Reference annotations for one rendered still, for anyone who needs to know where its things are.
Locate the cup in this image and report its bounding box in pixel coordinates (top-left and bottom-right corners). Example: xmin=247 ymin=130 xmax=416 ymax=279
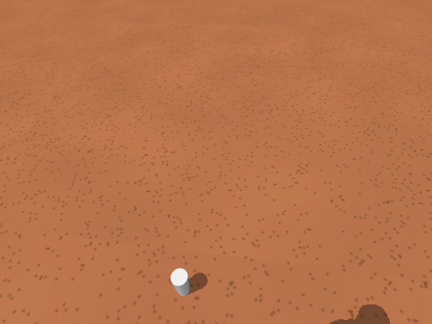
xmin=171 ymin=268 xmax=190 ymax=296

